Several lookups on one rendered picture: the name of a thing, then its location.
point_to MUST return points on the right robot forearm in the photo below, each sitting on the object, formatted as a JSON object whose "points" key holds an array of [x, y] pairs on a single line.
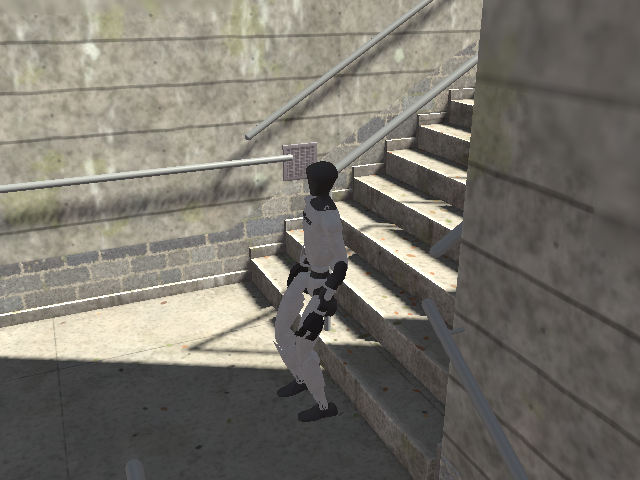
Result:
{"points": [[303, 261]]}

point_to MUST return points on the left robot forearm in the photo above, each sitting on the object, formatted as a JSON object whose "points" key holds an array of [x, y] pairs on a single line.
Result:
{"points": [[326, 294]]}

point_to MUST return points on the left robot shin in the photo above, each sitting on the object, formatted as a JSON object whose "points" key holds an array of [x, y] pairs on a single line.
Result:
{"points": [[313, 378]]}

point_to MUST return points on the robot left upper arm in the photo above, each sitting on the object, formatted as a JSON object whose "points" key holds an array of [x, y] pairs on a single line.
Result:
{"points": [[332, 228]]}

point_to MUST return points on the right robot hand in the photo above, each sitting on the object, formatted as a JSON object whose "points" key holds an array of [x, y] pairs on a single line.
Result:
{"points": [[294, 272]]}

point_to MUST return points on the left robot hand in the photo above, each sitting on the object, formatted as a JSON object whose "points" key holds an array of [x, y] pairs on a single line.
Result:
{"points": [[313, 323]]}

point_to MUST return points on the right robot thigh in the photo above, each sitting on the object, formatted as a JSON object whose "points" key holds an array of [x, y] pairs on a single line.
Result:
{"points": [[289, 308]]}

